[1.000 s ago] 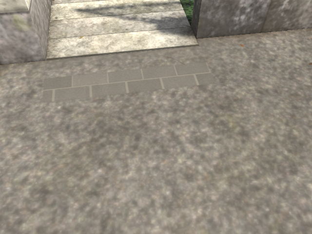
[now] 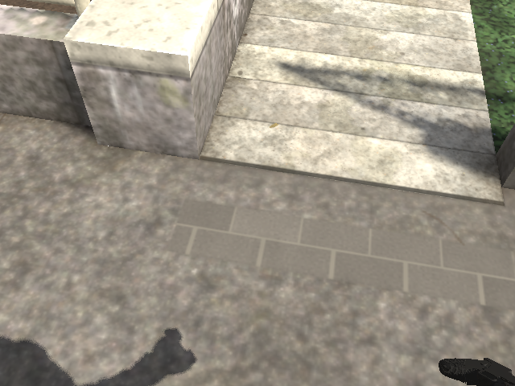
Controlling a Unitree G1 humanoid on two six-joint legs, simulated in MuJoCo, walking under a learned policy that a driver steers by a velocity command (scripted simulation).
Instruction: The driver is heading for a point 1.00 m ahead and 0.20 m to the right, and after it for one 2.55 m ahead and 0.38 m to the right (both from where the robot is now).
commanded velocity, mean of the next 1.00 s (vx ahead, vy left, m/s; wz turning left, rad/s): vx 0.50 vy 0.00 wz -0.25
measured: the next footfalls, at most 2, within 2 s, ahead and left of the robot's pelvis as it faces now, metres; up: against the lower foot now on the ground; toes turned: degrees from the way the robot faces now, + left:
right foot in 0.42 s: +0.34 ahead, -0.19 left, +0.00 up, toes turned -18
left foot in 0.98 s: +0.72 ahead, -0.09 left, +0.00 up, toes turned -13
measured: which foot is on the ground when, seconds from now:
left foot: down 0.00-0.44, up 0.46-0.96, down 0.98-1.00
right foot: up 0.00-0.40, down 0.42-1.00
